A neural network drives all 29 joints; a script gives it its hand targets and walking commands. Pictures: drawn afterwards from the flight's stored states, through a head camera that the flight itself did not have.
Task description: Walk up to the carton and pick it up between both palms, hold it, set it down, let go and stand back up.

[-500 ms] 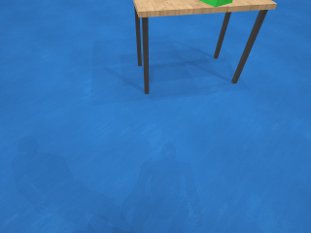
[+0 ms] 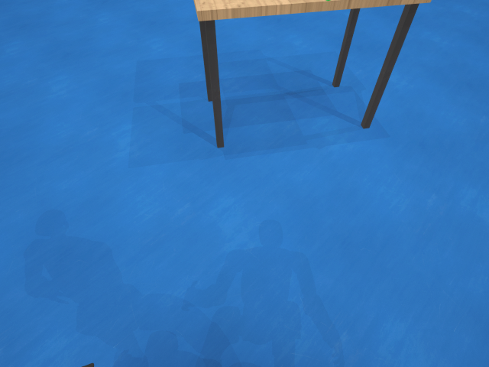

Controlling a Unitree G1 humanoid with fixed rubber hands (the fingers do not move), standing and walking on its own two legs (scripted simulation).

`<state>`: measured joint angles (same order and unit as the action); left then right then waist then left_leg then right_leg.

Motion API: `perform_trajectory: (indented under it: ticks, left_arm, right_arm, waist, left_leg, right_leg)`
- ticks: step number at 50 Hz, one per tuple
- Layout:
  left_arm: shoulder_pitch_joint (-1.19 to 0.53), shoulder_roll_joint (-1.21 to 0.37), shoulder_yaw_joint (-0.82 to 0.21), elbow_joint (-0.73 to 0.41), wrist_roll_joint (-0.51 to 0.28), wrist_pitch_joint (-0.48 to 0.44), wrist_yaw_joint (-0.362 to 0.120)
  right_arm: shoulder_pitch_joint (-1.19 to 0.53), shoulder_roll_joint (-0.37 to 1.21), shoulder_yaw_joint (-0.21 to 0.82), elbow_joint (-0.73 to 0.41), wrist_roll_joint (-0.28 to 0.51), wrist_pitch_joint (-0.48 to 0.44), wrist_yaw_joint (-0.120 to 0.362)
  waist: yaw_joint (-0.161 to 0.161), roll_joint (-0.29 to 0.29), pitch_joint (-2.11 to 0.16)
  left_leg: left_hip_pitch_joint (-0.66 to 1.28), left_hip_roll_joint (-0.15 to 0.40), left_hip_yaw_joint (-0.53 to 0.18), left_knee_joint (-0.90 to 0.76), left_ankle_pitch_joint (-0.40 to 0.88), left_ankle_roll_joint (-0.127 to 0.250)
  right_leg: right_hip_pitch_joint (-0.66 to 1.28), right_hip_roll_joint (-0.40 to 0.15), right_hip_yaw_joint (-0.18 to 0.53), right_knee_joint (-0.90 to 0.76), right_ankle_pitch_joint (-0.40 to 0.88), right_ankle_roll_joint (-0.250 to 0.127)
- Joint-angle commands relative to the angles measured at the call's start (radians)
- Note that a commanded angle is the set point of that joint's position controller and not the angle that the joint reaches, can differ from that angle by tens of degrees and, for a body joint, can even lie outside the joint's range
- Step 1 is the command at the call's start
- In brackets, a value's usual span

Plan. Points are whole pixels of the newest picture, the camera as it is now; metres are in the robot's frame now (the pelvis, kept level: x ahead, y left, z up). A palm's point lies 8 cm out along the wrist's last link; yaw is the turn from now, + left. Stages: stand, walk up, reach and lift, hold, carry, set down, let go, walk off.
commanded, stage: walk up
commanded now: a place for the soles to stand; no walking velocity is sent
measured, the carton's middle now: out of the picture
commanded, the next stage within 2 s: none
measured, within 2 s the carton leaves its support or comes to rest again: neither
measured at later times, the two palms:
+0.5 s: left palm (143, 315) +0.26 +0.19 -0.11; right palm (401, 250) +0.37 -0.33 -0.08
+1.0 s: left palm (220, 216) +0.47 +0.05 -0.09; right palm (415, 158) +0.62 -0.46 -0.07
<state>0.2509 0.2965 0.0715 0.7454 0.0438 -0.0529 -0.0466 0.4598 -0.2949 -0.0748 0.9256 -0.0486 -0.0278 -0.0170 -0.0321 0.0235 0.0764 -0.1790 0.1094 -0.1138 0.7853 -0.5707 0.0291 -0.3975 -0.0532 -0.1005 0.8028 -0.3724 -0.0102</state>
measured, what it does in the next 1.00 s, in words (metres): walks ahead: left foot, then right foot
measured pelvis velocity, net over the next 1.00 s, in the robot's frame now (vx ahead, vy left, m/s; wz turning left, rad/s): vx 0.47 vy -0.22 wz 0.05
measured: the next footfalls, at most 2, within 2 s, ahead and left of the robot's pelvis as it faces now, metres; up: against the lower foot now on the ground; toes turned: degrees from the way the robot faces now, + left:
left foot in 0.34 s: +0.33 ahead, +0.04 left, +0.00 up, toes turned +5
right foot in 0.72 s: +0.50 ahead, -0.31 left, +0.00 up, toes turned -5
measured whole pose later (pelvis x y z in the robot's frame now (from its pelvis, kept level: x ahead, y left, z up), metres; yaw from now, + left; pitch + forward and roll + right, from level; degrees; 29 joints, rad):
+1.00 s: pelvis +0.47 -0.22 +0.02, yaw +3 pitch -2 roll +1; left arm 0.44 0.28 0.01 0.71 0.05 -0.04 -0.02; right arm 0.28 -0.26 -0.03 0.60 -0.04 -0.03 0.01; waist 0.08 0.00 0.08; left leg -0.57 0.03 0.03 1.01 -0.36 0.00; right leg -0.22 -0.04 -0.14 0.65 -0.39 -0.06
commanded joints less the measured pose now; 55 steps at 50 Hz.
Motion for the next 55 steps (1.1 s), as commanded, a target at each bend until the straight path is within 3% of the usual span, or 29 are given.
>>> perform_trajectory:
  ticks: [1, 3, 6, 8, 9, 12, 16, 17, 18, 19, 20, 22, 24, 27, 30, 33, 35, 36, 37, 38, 40, 41, 42, 44, 47, 50, 51, 54, 55]
  left_arm:
    - [0.196, 0.209, 0.044, -0.012, -0.040, 0.014, 0.049]
    - [0.128, 0.145, 0.017, -0.046, -0.024, -0.004, 0.061]
    - [0.083, 0.100, 0.001, -0.056, 0.006, -0.019, 0.048]
    - [0.146, 0.122, 0.010, -0.053, -0.001, -0.025, 0.041]
    - [0.193, 0.114, 0.004, -0.031, 0.010, -0.020, 0.036]
    - [0.268, 0.105, -0.004, -0.007, 0.001, -0.011, 0.037]
    - [0.202, 0.161, 0.001, -0.051, -0.020, 0.000, 0.037]
    - [0.203, 0.149, -0.011, -0.071, -0.016, 0.007, 0.031]
    - [0.248, 0.083, -0.025, -0.085, -0.032, 0.029, 0.030]
    - [0.309, 0.144, -0.004, -0.118, -0.025, 0.043, 0.019]
    - [0.219, 0.192, -0.004, -0.143, 0.006, 0.052, 0.013]
    - [0.169, 0.125, -0.021, -0.142, -0.003, 0.051, 0.011]
    - [0.170, 0.082, -0.032, -0.167, 0.006, 0.053, -0.005]
    - [0.178, 0.022, -0.042, -0.147, -0.006, 0.063, -0.037]
    - [0.134, 0.037, -0.033, -0.167, -0.016, 0.055, -0.050]
    - [0.200, 0.068, -0.009, -0.139, 0.001, 0.032, -0.050]
    - [0.290, 0.071, -0.004, -0.118, 0.001, 0.017, -0.037]
    - [0.376, 0.150, 0.026, -0.128, 0.000, 0.002, -0.015]
    - [0.424, 0.266, 0.042, -0.140, -0.002, 0.000, 0.001]
    - [0.324, 0.309, 0.058, -0.141, -0.030, 0.016, 0.023]
    - [0.226, 0.218, 0.031, -0.165, -0.031, 0.015, 0.042]
    - [0.209, 0.209, 0.019, -0.157, -0.026, 0.010, 0.045]
    - [0.174, 0.163, 0.002, -0.146, -0.020, 0.005, 0.040]
    - [0.148, 0.142, -0.007, -0.136, -0.002, 0.005, 0.042]
    - [0.168, 0.167, -0.003, -0.119, 0.016, -0.008, 0.041]
    - [0.224, 0.148, -0.009, -0.089, 0.004, -0.001, 0.035]
    - [0.205, 0.156, -0.011, -0.067, 0.011, 0.006, 0.029]
    - [0.204, 0.143, -0.020, -0.078, -0.003, 0.023, 0.024]
    - [0.159, 0.141, -0.025, -0.095, -0.012, 0.021, 0.024]
  right_arm:
    - [-0.125, -0.010, 0.013, -0.246, -0.008, -0.014, -0.008]
    - [-0.065, -0.062, 0.006, -0.217, 0.004, -0.015, 0.000]
    - [-0.058, -0.052, 0.005, -0.263, 0.003, -0.010, 0.027]
    - [-0.156, -0.047, 0.013, -0.317, 0.008, -0.014, 0.023]
    - [-0.195, -0.023, 0.028, -0.350, 0.019, -0.015, 0.024]
    - [-0.289, 0.010, 0.032, -0.379, 0.019, -0.023, 0.029]
    - [-0.131, -0.029, 0.004, -0.348, 0.009, -0.033, 0.000]
    - [0.043, -0.081, -0.010, -0.302, 0.005, -0.039, -0.017]
    - [0.162, -0.179, -0.043, -0.306, -0.006, -0.033, -0.035]
    - [0.146, -0.247, -0.050, -0.339, 0.003, -0.021, -0.050]
    - [0.070, -0.214, -0.036, -0.361, 0.027, -0.013, -0.055]
    - [-0.016, -0.155, -0.007, -0.351, 0.026, -0.036, -0.055]
    - [-0.144, -0.114, 0.007, -0.355, 0.015, -0.067, -0.045]
    - [-0.156, -0.135, 0.007, -0.334, -0.015, -0.079, -0.029]
    - [-0.171, -0.176, -0.011, -0.320, -0.008, -0.079, -0.006]
    - [-0.184, -0.201, -0.026, -0.313, -0.004, -0.071, -0.005]
    - [-0.125, -0.167, -0.007, -0.301, -0.007, -0.054, 0.006]
    - [-0.090, -0.092, 0.013, -0.318, -0.019, -0.044, 0.013]
    - [-0.070, -0.038, 0.029, -0.370, 0.010, -0.038, 0.025]
    - [-0.065, -0.106, 0.013, -0.395, 0.021, -0.019, 0.014]
    - [-0.108, -0.102, 0.012, -0.397, 0.009, -0.015, 0.005]
    - [-0.118, -0.104, 0.010, -0.390, 0.006, -0.014, -0.001]
    - [-0.076, -0.090, 0.001, -0.363, 0.005, -0.009, -0.001]
    - [-0.051, -0.079, -0.001, -0.364, 0.012, -0.004, 0.015]
    - [-0.126, -0.041, 0.007, -0.400, 0.000, -0.012, 0.028]
    - [-0.225, -0.024, 0.017, -0.432, 0.009, -0.030, 0.031]
    - [-0.181, 0.000, 0.018, -0.422, 0.020, -0.030, 0.025]
    - [-0.118, -0.020, 0.002, -0.403, 0.014, -0.026, 0.008]
    - [-0.021, -0.032, -0.004, -0.357, 0.015, -0.037, 0.000]
  waist:
    - [0.119, -0.209, 0.125]
    - [0.061, -0.116, 0.100]
    - [0.028, -0.037, 0.028]
    - [0.049, -0.090, 0.055]
    - [0.079, -0.150, 0.053]
    - [0.104, -0.099, 0.004]
    - [-0.003, -0.019, -0.040]
    - [-0.093, -0.003, -0.150]
    - [-0.140, 0.108, -0.259]
    - [-0.123, 0.218, -0.384]
    - [-0.095, -0.021, -0.270]
    - [-0.018, -0.027, 0.019]
    - [0.057, -0.007, 0.071]
    - [0.069, 0.050, 0.021]
    - [0.065, 0.181, 0.068]
    - [0.117, 0.086, 0.008]
    - [0.135, -0.008, 0.003]
    - [0.178, -0.144, -0.061]
    - [0.187, -0.426, -0.153]
    - [0.168, -0.363, -0.093]
    - [0.136, -0.248, -0.006]
    - [0.118, -0.219, 0.060]
    - [0.069, -0.185, 0.049]
    - [0.071, -0.181, 0.004]
    - [0.080, -0.126, 0.039]
    - [0.103, -0.128, 0.042]
    - [0.075, -0.189, 0.002]
    - [0.042, -0.152, -0.028]
    - [-0.031, -0.057, -0.041]
  left_leg:
    - [-0.730, -0.084, -0.055, 0.569, 0.041, -0.021]
    - [-0.609, -0.018, 0.017, 0.505, 0.199, -0.023]
    - [-0.407, -0.015, 0.037, 0.375, 0.256, -0.032]
    - [-0.441, -0.046, 0.116, 0.220, 0.337, -0.029]
    - [-0.444, -0.020, 0.120, 0.098, 0.296, -0.035]
    - [-0.339, -0.090, 0.200, -0.059, 0.387, 0.001]
    - [0.050, -0.177, 0.240, -0.152, 0.500, 0.036]
    - [0.222, -0.112, 0.153, -0.199, 0.512, 0.081]
    - [0.428, 0.184, -0.331, -0.270, 0.136, 0.231]
    - [0.541, 0.367, -0.802, -0.405, 0.048, 0.366]
    - [0.390, 0.355, -0.791, -0.507, -0.174, 0.343]
    - [0.128, 0.306, -0.457, -0.496, 0.079, 0.260]
    - [-0.071, 0.211, -0.227, -0.485, 0.371, 0.261]
    - [-0.174, 0.106, 0.029, -0.489, 0.307, 0.216]
    - [-0.293, 0.093, 0.070, -0.519, 0.037, 0.166]
    - [-0.391, 0.099, 0.071, -0.391, -0.068, 0.125]
    - [-0.409, 0.029, 0.139, -0.196, -0.051, 0.111]
    - [-0.464, -0.052, 0.205, 0.107, 0.049, 0.073]
    - [-0.600, -0.171, 0.216, 0.426, -0.097, 0.010]
    - [-0.621, -0.141, 0.081, 0.581, -0.112, -0.006]
    - [-0.679, -0.073, 0.060, 0.667, 0.052, -0.028]
    - [-0.650, -0.064, 0.049, 0.635, 0.099, -0.038]
    - [-0.532, -0.035, 0.042, 0.593, 0.106, -0.019]
    - [-0.461, -0.045, 0.064, 0.463, 0.175, -0.037]
    - [-0.461, -0.049, 0.085, 0.231, 0.210, -0.025]
    - [-0.321, -0.088, 0.196, 0.006, 0.343, -0.019]
    - [-0.277, -0.100, 0.219, -0.048, 0.363, -0.002]
    - [-0.096, -0.140, 0.257, -0.134, 0.388, 0.024]
    - [0.053, -0.139, 0.223, -0.178, 0.380, 0.039]
  right_leg:
    - [0.366, -0.366, 0.818, -0.723, -0.506, -0.104]
    - [0.320, -0.270, 0.479, -0.545, -0.023, -0.086]
    - [0.166, -0.240, 0.262, -0.515, 0.299, -0.167]
    - [0.212, -0.148, 0.152, -0.498, 0.537, -0.104]
    - [0.278, -0.170, 0.154, -0.503, 0.474, -0.145]
    - [0.312, -0.180, 0.153, -0.454, 0.513, -0.149]
    - [0.123, -0.146, 0.082, -0.222, 0.649, -0.071]
    - [0.076, -0.070, 0.029, 0.051, 0.491, -0.041]
    - [-0.161, 0.018, 0.015, 0.440, 0.244, 0.051]
    - [-0.301, 0.100, 0.133, 0.693, -0.188, 0.080]
    - [-0.370, 0.019, 0.173, 0.715, -0.156, 0.051]
    - [-0.387, -0.039, 0.186, 0.696, -0.026, 0.044]
    - [-0.269, -0.072, 0.218, 0.565, -0.011, 0.045]
    - [-0.130, -0.077, 0.120, 0.277, -0.004, 0.045]
    - [-0.007, -0.095, 0.110, 0.016, 0.104, 0.028]
    - [0.232, -0.095, 0.082, -0.041, 0.204, 0.012]
    - [0.357, -0.016, -0.024, -0.136, 0.169, -0.006]
    - [0.480, -0.013, 0.050, -0.151, -0.021, -0.018]
    - [0.511, -0.284, 0.579, -0.441, -0.266, -0.169]
    - [0.378, -0.405, 0.833, -0.594, -0.465, -0.274]
    - [0.332, -0.383, 0.643, -0.549, -0.282, -0.276]
    - [0.258, -0.320, 0.585, -0.510, -0.073, -0.221]
    - [0.162, -0.312, 0.480, -0.492, -0.001, -0.232]
    - [0.145, -0.257, 0.349, -0.493, 0.001, -0.204]
    - [0.150, -0.295, 0.312, -0.499, 0.135, -0.257]
    - [0.121, -0.197, 0.157, -0.452, 0.367, -0.182]
    - [0.159, -0.202, 0.144, -0.416, 0.348, -0.190]
    - [0.131, -0.201, 0.110, -0.309, 0.344, -0.160]
    - [0.049, -0.190, 0.117, -0.164, 0.374, -0.138]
